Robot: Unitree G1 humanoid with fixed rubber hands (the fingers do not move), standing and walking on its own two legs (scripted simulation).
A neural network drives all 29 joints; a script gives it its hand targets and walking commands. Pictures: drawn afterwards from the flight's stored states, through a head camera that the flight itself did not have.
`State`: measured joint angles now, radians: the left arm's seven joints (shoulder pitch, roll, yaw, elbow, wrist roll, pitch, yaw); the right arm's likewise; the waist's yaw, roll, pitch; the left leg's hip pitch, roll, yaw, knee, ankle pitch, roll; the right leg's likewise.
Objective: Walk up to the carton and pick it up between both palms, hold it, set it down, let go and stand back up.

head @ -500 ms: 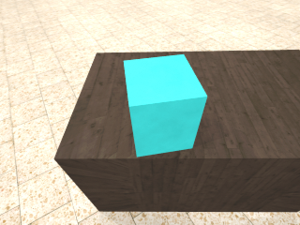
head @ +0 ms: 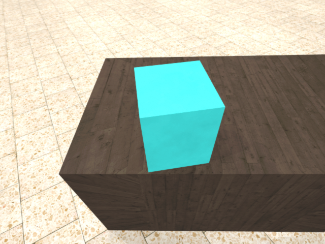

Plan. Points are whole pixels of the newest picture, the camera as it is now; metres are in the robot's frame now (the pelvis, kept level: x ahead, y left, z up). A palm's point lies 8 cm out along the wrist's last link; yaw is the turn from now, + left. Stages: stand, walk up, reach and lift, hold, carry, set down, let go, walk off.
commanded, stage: stand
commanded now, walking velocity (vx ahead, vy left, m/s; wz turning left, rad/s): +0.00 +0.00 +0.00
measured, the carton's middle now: (173, 117) +0.46 -0.01 +0.04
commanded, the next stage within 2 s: none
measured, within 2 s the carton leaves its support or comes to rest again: neither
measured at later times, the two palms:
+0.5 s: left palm out of the picture +0.01 +0.24 -0.13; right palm out of the picture +0.01 -0.25 -0.13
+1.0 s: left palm out of the picture +0.01 +0.24 -0.14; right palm out of the picture +0.02 -0.24 -0.13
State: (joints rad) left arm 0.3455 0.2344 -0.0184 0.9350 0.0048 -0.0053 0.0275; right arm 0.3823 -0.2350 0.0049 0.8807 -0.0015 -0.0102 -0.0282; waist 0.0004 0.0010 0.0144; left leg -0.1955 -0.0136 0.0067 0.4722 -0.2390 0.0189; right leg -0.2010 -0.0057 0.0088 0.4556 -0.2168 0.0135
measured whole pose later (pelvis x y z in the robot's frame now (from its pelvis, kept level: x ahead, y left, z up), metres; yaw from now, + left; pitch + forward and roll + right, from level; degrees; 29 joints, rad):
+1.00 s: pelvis +0.01 +0.00 +0.00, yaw +0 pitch -2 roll +0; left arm 0.34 0.21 -0.02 1.01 0.00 0.00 0.04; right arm 0.35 -0.20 0.01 0.97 0.00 -0.01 -0.04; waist 0.00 0.00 0.02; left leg -0.17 -0.02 0.00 0.44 -0.24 0.02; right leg -0.18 -0.01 0.02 0.43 -0.22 0.02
